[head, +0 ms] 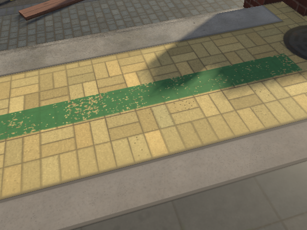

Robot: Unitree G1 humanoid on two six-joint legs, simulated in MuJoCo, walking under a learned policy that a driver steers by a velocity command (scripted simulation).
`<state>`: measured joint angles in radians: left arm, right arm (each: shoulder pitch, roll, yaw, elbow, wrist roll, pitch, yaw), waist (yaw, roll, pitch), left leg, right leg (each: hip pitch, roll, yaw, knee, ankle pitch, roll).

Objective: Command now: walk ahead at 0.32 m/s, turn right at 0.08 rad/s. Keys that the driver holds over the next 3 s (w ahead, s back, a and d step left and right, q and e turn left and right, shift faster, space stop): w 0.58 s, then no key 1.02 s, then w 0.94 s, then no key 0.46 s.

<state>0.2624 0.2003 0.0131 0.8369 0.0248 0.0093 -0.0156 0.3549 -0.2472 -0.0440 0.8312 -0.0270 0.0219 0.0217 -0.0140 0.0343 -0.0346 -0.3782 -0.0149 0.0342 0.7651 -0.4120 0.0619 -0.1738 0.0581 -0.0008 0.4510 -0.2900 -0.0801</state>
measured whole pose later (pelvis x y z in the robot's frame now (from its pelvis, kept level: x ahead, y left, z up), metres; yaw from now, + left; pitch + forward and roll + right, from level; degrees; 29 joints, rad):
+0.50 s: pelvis +0.24 +0.06 -0.08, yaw +0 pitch +2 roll -4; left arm 0.54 0.21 0.02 1.02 0.04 -0.08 0.03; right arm -0.03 -0.25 -0.04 0.82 -0.04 -0.07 0.06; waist 0.15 0.05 0.04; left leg -0.38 0.07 0.01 0.35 0.16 0.06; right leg 0.06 0.07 0.01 0.74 -0.77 -0.04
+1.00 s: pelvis +0.48 +0.08 -0.12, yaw +2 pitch -1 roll +1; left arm 0.12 0.17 0.00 0.98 0.01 -0.06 0.00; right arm 0.34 -0.17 -0.02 1.06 -0.01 -0.03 -0.01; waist -0.03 0.02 0.09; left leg -0.23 -0.06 0.01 0.96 -0.58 0.04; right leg -0.41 0.05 -0.06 0.55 -0.13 -0.09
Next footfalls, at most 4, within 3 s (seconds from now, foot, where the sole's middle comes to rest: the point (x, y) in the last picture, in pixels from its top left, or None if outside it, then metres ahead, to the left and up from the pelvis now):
0.50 left None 0.38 0.17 -0.88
0.90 right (162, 224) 0.63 0.02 -0.88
1.20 left None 0.53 0.21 -0.88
2.40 left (135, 159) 1.01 0.16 -0.88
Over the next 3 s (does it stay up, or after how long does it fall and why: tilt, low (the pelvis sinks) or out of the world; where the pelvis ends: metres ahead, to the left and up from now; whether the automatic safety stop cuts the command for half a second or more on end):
stays up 1.09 0.08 -0.11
